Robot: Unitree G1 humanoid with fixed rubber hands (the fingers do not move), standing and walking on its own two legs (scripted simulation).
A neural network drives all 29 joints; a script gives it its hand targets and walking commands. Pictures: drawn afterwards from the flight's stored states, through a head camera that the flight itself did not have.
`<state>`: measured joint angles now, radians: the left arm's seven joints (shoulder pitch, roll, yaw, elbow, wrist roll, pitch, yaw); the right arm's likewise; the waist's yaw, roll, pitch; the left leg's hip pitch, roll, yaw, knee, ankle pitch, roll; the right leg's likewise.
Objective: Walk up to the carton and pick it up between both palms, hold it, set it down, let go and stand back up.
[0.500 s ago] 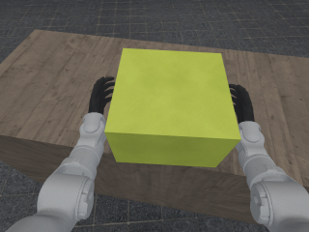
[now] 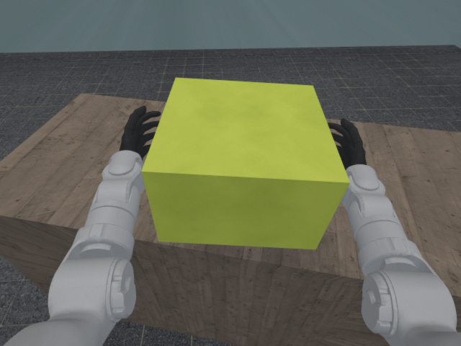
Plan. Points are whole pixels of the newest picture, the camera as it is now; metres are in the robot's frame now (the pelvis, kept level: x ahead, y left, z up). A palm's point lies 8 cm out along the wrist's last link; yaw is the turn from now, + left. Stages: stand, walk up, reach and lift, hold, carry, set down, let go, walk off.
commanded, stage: reach and lift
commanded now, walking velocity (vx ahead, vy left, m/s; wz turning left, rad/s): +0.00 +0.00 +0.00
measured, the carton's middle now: (241, 158) +0.46 -0.01 +0.11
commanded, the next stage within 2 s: hold in 1.20 s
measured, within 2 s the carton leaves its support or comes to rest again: neither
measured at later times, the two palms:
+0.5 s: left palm (129, 168) +0.38 +0.19 +0.15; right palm (355, 179) +0.36 -0.20 +0.14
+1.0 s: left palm (124, 165) +0.37 +0.19 +0.17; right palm (360, 178) +0.35 -0.20 +0.15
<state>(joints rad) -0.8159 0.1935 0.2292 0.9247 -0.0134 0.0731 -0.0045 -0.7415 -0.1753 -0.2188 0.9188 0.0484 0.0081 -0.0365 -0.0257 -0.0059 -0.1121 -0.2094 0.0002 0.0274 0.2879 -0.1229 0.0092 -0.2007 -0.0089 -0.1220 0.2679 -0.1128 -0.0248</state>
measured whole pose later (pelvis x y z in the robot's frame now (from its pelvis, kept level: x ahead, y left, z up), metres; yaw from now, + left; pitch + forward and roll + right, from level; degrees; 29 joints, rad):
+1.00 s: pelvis +0.00 +0.00 +0.00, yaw -1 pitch -2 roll +0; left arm -0.52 0.08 0.29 0.12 0.14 0.61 -0.06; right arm -0.52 -0.16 -0.13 0.46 0.16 0.30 -0.04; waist -0.05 -0.05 -0.04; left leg -0.11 0.01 0.05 0.28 -0.13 0.01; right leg -0.11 0.00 -0.10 0.25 -0.11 -0.02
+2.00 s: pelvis +0.00 +0.00 +0.00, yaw -1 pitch -3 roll +0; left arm -0.53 0.09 0.32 0.01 0.16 0.70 -0.08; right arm -0.59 -0.15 -0.13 0.42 0.20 0.39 -0.05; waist -0.05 -0.06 -0.05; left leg -0.10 0.01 0.03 0.29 -0.14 0.00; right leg -0.10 0.00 -0.11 0.26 -0.12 -0.03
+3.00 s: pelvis +0.01 +0.00 +0.00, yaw -1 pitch -3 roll +0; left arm -0.52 0.08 0.32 -0.01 0.17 0.74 -0.07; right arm -0.59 -0.17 -0.11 0.41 0.21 0.41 -0.05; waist -0.06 -0.04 -0.05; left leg -0.08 0.00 0.04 0.28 -0.15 0.01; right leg -0.07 0.00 -0.10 0.26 -0.13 -0.02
